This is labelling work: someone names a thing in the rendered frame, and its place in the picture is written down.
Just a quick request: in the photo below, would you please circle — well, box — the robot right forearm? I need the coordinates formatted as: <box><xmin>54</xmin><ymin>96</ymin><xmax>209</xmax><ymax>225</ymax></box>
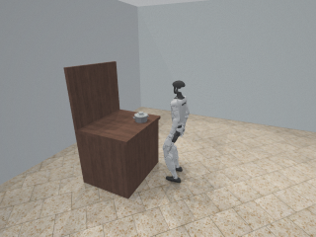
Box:
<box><xmin>182</xmin><ymin>114</ymin><xmax>190</xmax><ymax>127</ymax></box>

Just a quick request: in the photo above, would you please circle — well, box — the pot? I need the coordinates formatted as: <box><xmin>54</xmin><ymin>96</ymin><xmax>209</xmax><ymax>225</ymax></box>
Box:
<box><xmin>133</xmin><ymin>116</ymin><xmax>149</xmax><ymax>123</ymax></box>

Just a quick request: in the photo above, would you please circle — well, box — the lid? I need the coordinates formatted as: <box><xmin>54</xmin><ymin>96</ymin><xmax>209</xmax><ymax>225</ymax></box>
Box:
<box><xmin>134</xmin><ymin>113</ymin><xmax>148</xmax><ymax>118</ymax></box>

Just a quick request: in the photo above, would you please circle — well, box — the right robot upper arm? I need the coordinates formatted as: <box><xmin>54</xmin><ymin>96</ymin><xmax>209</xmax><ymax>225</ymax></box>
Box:
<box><xmin>184</xmin><ymin>96</ymin><xmax>190</xmax><ymax>116</ymax></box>

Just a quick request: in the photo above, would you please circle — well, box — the left robot upper arm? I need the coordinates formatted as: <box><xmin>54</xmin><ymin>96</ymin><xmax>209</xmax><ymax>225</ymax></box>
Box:
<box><xmin>170</xmin><ymin>99</ymin><xmax>180</xmax><ymax>123</ymax></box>

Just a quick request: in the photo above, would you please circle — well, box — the robot torso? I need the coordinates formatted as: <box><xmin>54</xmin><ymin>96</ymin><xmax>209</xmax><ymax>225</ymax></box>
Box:
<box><xmin>171</xmin><ymin>98</ymin><xmax>187</xmax><ymax>137</ymax></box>

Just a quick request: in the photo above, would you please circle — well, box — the robot left forearm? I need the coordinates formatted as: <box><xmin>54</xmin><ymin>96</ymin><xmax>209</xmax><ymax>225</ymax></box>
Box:
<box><xmin>167</xmin><ymin>118</ymin><xmax>178</xmax><ymax>140</ymax></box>

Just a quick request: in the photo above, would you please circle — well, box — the left robot hand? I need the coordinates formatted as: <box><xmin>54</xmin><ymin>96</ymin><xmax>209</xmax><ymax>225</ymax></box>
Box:
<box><xmin>162</xmin><ymin>138</ymin><xmax>172</xmax><ymax>152</ymax></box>

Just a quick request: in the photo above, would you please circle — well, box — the table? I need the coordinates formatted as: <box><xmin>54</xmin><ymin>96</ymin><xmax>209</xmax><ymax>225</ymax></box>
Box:
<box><xmin>63</xmin><ymin>61</ymin><xmax>161</xmax><ymax>199</ymax></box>

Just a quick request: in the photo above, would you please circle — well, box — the robot head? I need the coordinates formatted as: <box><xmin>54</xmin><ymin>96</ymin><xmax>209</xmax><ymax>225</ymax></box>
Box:
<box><xmin>172</xmin><ymin>80</ymin><xmax>186</xmax><ymax>100</ymax></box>

